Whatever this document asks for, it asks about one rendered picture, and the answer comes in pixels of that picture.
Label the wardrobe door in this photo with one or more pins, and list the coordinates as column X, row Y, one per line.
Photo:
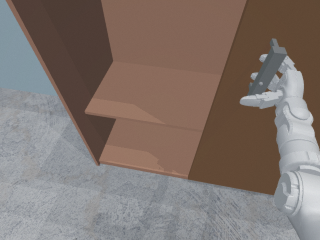
column 238, row 146

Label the right robot forearm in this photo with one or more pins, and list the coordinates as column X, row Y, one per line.
column 297, row 145

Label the robot right upper arm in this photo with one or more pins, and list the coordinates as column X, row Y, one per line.
column 298, row 196

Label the handle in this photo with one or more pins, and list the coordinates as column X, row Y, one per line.
column 268, row 69

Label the robot right hand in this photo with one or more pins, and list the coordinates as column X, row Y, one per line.
column 291, row 84

